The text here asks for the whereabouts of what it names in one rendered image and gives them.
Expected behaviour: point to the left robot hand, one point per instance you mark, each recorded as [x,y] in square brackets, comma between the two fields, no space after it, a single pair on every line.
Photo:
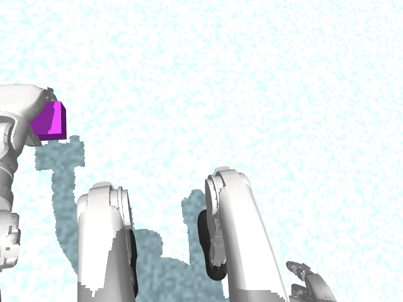
[26,101]

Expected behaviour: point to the right robot hand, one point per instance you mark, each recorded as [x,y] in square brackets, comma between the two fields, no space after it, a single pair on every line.
[316,289]

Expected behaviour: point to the small box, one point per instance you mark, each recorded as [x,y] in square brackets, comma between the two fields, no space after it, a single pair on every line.
[50,124]

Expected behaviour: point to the right robot foot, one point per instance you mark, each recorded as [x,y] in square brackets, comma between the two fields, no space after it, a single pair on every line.
[214,272]

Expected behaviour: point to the left robot arm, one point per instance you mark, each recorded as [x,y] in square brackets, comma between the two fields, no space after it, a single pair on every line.
[13,134]

